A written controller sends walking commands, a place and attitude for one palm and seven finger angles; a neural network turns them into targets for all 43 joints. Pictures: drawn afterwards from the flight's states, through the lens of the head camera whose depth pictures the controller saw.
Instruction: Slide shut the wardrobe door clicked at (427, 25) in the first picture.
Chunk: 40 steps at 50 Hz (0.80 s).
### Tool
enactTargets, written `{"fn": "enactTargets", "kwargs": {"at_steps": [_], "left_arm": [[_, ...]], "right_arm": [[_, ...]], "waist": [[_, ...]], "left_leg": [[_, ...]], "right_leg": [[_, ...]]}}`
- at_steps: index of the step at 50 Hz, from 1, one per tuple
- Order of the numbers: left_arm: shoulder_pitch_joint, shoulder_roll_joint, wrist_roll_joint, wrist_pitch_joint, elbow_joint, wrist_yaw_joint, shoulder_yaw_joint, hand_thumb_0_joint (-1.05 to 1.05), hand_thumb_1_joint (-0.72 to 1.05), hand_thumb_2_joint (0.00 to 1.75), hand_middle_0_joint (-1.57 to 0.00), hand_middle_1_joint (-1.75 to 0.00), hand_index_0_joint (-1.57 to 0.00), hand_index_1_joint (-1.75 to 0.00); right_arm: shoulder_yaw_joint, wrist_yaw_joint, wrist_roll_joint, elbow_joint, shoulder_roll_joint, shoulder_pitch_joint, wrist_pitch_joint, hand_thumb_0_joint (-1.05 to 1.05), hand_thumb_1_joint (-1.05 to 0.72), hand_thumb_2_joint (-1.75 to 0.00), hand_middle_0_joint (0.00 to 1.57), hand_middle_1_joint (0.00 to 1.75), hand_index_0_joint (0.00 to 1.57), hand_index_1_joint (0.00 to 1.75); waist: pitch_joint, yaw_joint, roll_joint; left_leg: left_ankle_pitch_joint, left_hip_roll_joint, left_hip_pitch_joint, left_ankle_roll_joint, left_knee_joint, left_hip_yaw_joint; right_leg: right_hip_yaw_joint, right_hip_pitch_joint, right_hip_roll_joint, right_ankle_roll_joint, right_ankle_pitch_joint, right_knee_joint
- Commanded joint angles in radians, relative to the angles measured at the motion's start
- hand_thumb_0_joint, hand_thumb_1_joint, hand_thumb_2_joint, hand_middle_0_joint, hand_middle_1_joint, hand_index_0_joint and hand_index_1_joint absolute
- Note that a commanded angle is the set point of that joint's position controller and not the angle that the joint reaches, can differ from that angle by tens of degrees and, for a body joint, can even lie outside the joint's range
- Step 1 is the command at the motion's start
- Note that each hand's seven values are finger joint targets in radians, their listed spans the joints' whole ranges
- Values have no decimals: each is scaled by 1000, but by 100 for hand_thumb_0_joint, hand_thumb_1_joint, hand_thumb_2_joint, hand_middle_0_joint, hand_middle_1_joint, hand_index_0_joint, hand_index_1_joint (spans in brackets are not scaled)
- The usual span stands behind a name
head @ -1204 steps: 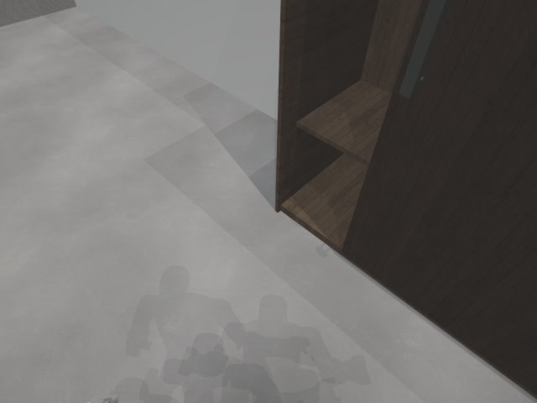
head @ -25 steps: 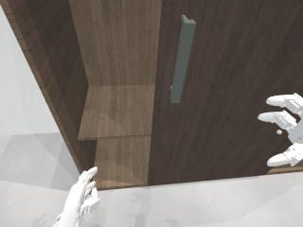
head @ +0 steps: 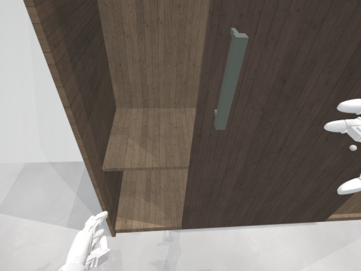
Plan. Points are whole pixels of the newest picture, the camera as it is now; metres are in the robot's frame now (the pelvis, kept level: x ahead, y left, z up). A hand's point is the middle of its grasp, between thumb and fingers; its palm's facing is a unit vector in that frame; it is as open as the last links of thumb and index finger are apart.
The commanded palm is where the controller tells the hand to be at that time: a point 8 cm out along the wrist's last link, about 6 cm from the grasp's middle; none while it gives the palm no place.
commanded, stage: raise the hand with hooked fingers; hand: right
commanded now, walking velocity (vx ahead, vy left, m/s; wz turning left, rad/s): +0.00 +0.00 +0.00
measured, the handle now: (226, 83) +0.51 -0.09 +0.20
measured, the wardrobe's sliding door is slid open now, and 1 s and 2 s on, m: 0.36 0.36 0.36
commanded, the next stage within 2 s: move the hooked fingers beside the handle in 0.14 s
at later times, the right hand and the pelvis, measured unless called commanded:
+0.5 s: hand (341, 141) +0.30 -0.28 +0.21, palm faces +0.07 +0.99 -0.13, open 14.0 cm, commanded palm +0.26 -0.30 +0.23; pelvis +0.00 +0.03 +0.00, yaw +0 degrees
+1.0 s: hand (304, 122) +0.34 -0.22 +0.23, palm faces -0.09 +0.99 -0.09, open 14.0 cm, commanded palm +0.32 -0.27 +0.22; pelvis +0.01 +0.00 +0.00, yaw +0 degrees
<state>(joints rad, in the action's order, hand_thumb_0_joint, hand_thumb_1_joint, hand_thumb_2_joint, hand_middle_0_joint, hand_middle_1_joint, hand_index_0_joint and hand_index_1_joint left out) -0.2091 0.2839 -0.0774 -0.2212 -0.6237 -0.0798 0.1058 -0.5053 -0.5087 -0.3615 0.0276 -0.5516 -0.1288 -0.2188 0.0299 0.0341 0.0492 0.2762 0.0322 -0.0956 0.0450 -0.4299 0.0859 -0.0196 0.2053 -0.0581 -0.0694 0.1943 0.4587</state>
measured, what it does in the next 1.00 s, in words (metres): stands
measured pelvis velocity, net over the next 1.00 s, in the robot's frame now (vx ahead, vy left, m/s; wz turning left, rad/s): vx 0.01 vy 0.00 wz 0.00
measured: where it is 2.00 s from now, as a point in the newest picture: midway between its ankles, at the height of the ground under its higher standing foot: outside the picture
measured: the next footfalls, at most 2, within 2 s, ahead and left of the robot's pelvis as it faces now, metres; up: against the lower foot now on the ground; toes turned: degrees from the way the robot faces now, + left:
none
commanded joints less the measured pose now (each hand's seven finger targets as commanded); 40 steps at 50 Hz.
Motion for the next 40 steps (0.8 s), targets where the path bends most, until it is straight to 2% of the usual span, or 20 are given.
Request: {"fn": "enactTargets", "kwargs": {"at_steps": [1,3,6,10,11,12,14,17,19,21,24,25,26,28,29,31,32,35,37,40], "left_arm": [[164,122,-16,-51,136,-5,-55,0,90,90,-20,-30,-20,-30],[161,133,-25,-51,147,-6,-61,0,90,90,-20,-30,-20,-30],[172,125,-37,-48,176,-1,-63,0,90,90,-20,-30,-20,-30],[199,115,-27,-65,207,-2,-55,0,90,90,-20,-30,-20,-30],[202,105,-19,-67,196,-2,-48,0,90,90,-20,-30,-20,-30],[203,105,-15,-74,191,-3,-49,0,90,90,-20,-30,-20,-30],[188,101,-11,-73,166,-4,-49,0,90,90,-20,-30,-20,-30],[165,120,-17,-57,113,-5,-56,0,90,90,-20,-30,-20,-30],[166,134,-28,-47,116,-8,-58,0,90,90,-20,-30,-20,-30],[172,133,-37,-47,149,-5,-64,0,90,90,-20,-30,-20,-30],[176,128,-44,-51,187,-2,-65,0,90,90,-20,-30,-20,-30],[180,121,-42,-59,197,-3,-61,0,90,90,-20,-30,-20,-30],[188,105,-38,-65,197,-5,-52,0,90,90,-20,-30,-20,-30],[167,115,-25,-73,184,-8,-58,0,90,90,-20,-30,-20,-30],[165,115,-21,-73,175,-8,-59,0,90,90,-20,-30,-20,-30],[158,117,-15,-66,154,-1,-61,0,90,90,-20,-30,-20,-30],[156,116,-17,-62,149,2,-60,0,90,90,-20,-30,-20,-30],[160,126,-28,-43,159,6,-62,0,90,90,-20,-30,-20,-30],[156,133,-34,-32,174,8,-69,0,90,90,-20,-30,-20,-30],[160,123,-39,-38,206,4,-70,0,90,90,-20,-30,-20,-30]], "right_arm": [[-102,34,-6,-48,-294,-354,-7,0,50,-30,30,120,30,120],[-34,13,9,-89,-259,-349,-38,0,50,-30,30,120,30,120],[49,-25,14,-18,-206,-357,-45,0,50,-30,30,120,30,120],[-114,-41,-16,231,-377,-415,39,0,50,-30,30,120,30,120],[-169,-27,-31,253,-422,-382,64,0,50,-30,30,120,30,120],[-205,-14,-45,274,-426,-384,89,0,50,-30,30,120,30,120],[-234,6,-47,160,-425,-362,97,0,50,-30,30,120,30,120],[-186,22,-32,-118,-372,-382,35,0,50,-30,30,120,30,120],[-90,4,-1,-219,-329,-417,-20,0,50,-30,30,120,30,120],[-1,-22,20,-192,-267,-445,-42,0,50,-30,30,120,30,120],[17,-59,31,-37,-298,-524,-5,0,50,-30,30,120,30,120],[9,-63,24,43,-311,-569,29,0,50,-30,30,120,30,120],[2,-64,0,88,-309,-574,66,0,50,-30,30,120,30,120],[-137,-52,-25,81,-400,-533,119,0,50,-30,30,120,30,120],[-179,-43,-34,57,-420,-519,133,0,50,-30,30,120,30,120],[-222,-12,-28,-30,-443,-472,123,0,50,-30,30,120,30,120],[-209,4,-20,-99,-414,-458,100,0,50,-30,30,120,30,120],[-84,23,19,-197,-324,-461,10,0,50,-30,30,120,30,120],[-19,22,36,-201,-280,-471,-26,0,50,-30,30,120,30,120],[61,9,38,-38,-225,-568,2,0,50,-30,30,120,30,120]], "waist": [[-12,11,87],[-5,-3,34],[103,-13,2],[329,14,18],[315,24,29],[327,27,34],[246,24,24],[6,2,10],[-43,-12,43],[28,-16,33],[233,-22,30],[302,-20,25],[314,-26,5],[366,-2,-15],[365,8,-26],[276,28,14],[202,22,0],[65,14,79],[83,3,38],[230,-18,31]], "left_leg": [[-77,-19,-188,4,96,-35],[-72,-24,-202,-5,90,-48],[-101,-33,-170,-11,78,-71],[-227,-35,-52,-24,47,-96],[-237,-41,-32,-24,55,-117],[-271,-40,-12,-23,49,-109],[-294,-37,-46,-27,57,-95],[-180,-56,-169,-40,105,-133],[-108,-58,-213,-38,110,-140],[-172,-73,-175,-48,84,-161],[-313,-76,-103,-70,32,-178],[-338,-66,-78,-62,17,-156],[-363,-69,-54,-64,19,-171],[-427,-67,-13,-65,12,-162],[-457,-70,-2,-68,10,-158],[-432,-76,-26,-65,23,-160],[-414,-78,-65,-60,25,-150],[-273,-54,-173,-25,37,-99],[-265,-54,-175,-27,34,-99],[-294,-39,-158,-23,14,-80]], "right_leg": [[144,-91,67,45,-5,-98],[137,-78,60,36,8,-79],[125,-118,55,28,-27,-41],[113,-202,38,14,-141,9],[106,-173,39,17,-150,21],[105,-172,38,17,-172,19],[102,-142,41,17,-171,13],[105,-20,52,26,-60,12],[104,2,48,27,-25,5],[106,-15,48,28,-56,27],[99,-100,39,17,-130,70],[103,-141,34,15,-161,70],[102,-133,36,17,-166,78],[103,-142,34,13,-194,76],[104,-130,33,12,-202,72],[99,-74,37,19,-183,66],[101,-43,41,19,-165,55],[97,-34,45,26,-131,11],[98,-45,48,25,-127,15],[107,-163,45,16,-182,25]]}}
